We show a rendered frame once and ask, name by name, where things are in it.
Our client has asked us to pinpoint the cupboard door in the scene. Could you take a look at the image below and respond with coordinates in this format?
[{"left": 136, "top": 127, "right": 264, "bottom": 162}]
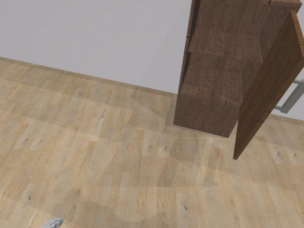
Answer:
[{"left": 233, "top": 10, "right": 304, "bottom": 160}]

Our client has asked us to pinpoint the left robot hand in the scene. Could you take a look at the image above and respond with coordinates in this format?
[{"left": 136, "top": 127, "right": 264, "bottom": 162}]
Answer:
[{"left": 39, "top": 218, "right": 63, "bottom": 228}]

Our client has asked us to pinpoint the handle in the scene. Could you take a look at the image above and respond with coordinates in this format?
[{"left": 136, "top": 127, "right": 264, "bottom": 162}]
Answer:
[{"left": 274, "top": 79, "right": 304, "bottom": 114}]

